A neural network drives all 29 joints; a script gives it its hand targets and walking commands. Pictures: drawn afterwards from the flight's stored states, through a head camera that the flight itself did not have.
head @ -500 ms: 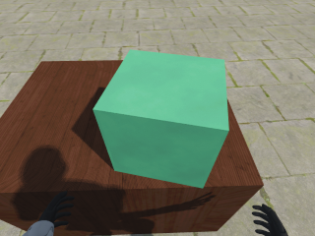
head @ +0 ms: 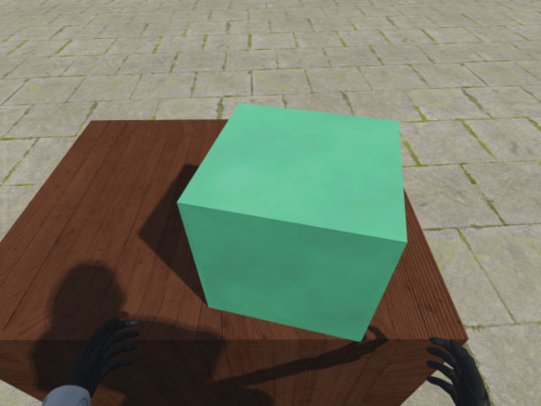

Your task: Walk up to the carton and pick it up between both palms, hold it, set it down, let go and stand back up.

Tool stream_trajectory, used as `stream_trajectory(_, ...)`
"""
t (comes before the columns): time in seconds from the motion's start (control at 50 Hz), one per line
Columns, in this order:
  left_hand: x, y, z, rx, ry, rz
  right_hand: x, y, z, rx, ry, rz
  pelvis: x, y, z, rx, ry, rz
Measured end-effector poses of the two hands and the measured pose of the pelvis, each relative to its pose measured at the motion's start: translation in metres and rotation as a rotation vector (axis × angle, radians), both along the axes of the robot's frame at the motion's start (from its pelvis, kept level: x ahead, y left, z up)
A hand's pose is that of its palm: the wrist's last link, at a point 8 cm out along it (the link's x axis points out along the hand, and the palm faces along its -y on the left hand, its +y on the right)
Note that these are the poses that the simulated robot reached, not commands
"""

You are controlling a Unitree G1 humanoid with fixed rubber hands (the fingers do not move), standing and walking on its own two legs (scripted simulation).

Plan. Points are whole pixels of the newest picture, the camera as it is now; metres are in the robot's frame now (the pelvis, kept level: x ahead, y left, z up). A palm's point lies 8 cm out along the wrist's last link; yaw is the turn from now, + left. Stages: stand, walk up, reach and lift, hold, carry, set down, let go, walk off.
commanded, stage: reach and lift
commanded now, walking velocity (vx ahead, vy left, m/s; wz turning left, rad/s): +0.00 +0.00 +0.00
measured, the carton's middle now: (298, 219) +0.45 +0.00 +0.02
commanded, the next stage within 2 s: none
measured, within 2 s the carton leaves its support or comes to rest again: neither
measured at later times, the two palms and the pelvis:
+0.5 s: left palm (63, 394) +0.14 +0.29 +0.02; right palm (446, 390) +0.17 -0.18 +0.02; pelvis +0.00 +0.00 +0.00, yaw +2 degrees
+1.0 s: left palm (75, 320) +0.21 +0.29 +0.08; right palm (454, 344) +0.21 -0.19 +0.05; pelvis +0.00 +0.00 +0.00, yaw +1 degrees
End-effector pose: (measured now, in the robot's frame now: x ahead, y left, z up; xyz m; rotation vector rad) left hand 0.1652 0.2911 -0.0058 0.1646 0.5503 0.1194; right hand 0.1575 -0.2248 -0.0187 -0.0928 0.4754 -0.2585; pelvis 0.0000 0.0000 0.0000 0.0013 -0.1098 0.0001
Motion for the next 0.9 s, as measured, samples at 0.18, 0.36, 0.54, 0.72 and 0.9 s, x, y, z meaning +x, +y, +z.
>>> stream_trajectory(0.18,-0.011,0.002,0.012,-0.029,-0.098,-0.022,0.002,0.014,0.013,0.030,-0.057,-0.017,0.002,-0.002,0.000,-0.002,-0.012,0.009)
stream_trajectory(0.36,-0.026,0.001,0.018,-0.051,-0.177,-0.040,0.007,0.032,0.026,0.059,-0.107,-0.026,0.002,-0.004,-0.002,-0.007,-0.015,0.020)
stream_trajectory(0.54,-0.027,0.003,0.034,-0.032,-0.253,-0.085,0.010,0.044,0.036,0.101,-0.164,-0.049,-0.001,-0.002,-0.003,-0.014,-0.012,0.034)
stream_trajectory(0.72,-0.008,0.003,0.047,-0.053,-0.288,-0.103,0.021,0.042,0.044,0.107,-0.178,-0.055,-0.005,0.001,-0.004,-0.014,-0.010,0.033)
stream_trajectory(0.9,0.025,0.000,0.067,-0.071,-0.318,-0.110,0.044,0.036,0.062,0.113,-0.193,-0.045,-0.002,0.003,-0.003,-0.010,-0.013,0.028)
